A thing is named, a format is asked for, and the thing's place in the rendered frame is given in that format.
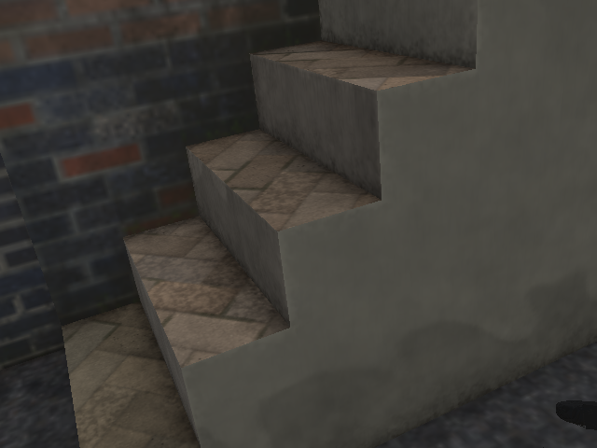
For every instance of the right robot hand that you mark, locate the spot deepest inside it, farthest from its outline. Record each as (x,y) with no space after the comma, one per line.
(578,412)

